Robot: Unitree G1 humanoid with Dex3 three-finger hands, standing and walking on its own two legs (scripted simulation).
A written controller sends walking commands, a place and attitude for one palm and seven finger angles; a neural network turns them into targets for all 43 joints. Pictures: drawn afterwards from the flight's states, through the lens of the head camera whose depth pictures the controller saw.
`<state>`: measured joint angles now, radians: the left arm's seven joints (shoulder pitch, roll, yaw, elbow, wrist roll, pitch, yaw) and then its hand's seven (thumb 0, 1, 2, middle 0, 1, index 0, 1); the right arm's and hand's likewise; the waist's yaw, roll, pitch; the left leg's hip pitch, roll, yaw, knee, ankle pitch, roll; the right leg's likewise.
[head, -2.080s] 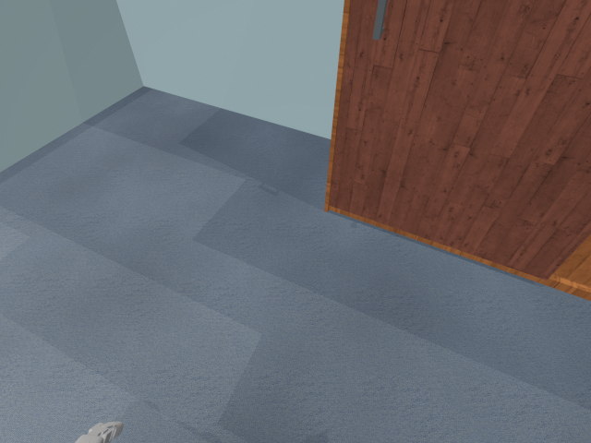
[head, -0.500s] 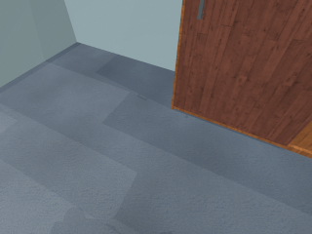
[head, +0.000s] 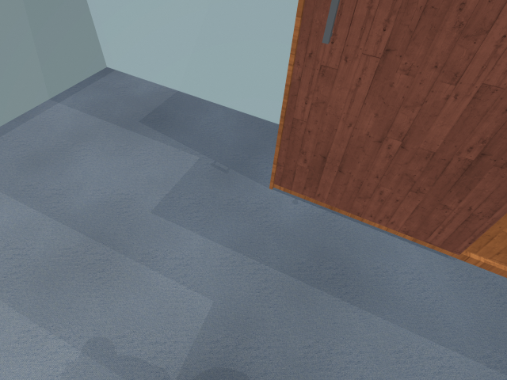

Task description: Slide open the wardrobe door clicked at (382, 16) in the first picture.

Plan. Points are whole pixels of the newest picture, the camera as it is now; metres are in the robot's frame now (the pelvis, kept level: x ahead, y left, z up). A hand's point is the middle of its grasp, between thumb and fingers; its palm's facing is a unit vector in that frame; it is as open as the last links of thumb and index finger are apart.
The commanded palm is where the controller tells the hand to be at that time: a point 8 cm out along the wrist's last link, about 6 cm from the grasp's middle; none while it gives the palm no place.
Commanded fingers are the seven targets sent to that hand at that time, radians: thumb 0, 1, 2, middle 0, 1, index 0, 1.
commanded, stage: walk to a spot facing it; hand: left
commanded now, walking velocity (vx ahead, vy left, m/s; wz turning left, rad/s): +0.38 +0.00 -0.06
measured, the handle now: (336, 2) +1.10 -0.21 +0.18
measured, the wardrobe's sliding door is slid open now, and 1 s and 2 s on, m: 0.00 0.00 0.00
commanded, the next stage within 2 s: turn to face it in 0.50 s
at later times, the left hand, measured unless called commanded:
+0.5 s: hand (185, 323) +0.26 +0.14 -0.17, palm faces +0.09 -0.97 -0.21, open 7.2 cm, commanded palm none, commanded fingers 0.00 0.90 0.90 -0.20 -0.30 -0.20 -0.30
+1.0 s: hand (178, 281) +0.35 +0.17 -0.18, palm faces +0.08 -0.98 -0.18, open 7.4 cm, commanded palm none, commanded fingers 0.00 0.90 0.90 -0.20 -0.30 -0.20 -0.30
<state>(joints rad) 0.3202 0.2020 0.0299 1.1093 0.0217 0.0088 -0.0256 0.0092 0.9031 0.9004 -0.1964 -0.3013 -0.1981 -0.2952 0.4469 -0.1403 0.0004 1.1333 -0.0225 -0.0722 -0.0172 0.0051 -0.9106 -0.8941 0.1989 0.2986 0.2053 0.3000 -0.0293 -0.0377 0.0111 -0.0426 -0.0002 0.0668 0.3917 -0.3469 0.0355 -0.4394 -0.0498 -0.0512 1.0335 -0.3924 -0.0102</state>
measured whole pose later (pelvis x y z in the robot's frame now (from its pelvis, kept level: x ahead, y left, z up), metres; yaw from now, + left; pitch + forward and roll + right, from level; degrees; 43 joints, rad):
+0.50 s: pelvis +0.22 -0.05 +0.00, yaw +3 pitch -2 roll -1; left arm 0.24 0.18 0.06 1.07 0.02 -0.07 0.02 -0.01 0.94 0.90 -0.20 -0.30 -0.20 -0.30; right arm 0.27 -0.17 -0.06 1.06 -0.02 -0.02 0.00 0.01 -0.92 -0.89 0.19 0.30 0.20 0.30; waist -0.03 0.02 0.01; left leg -0.56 0.14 0.06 1.09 -0.25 0.00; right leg -0.19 -0.01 -0.22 0.45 -0.23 -0.05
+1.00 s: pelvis +0.34 -0.01 +0.00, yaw -3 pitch -2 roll +0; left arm 0.29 0.15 0.08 1.04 0.02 0.05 0.00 0.01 0.91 0.90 -0.19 -0.30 -0.20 -0.29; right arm 0.14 -0.17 -0.05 1.01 -0.03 -0.02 -0.03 -0.02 -0.94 -0.89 0.20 0.30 0.21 0.30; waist 0.04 0.00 0.07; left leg -0.23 0.13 0.31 0.52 -0.24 0.03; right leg -0.45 -0.09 -0.11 0.91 -0.39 0.04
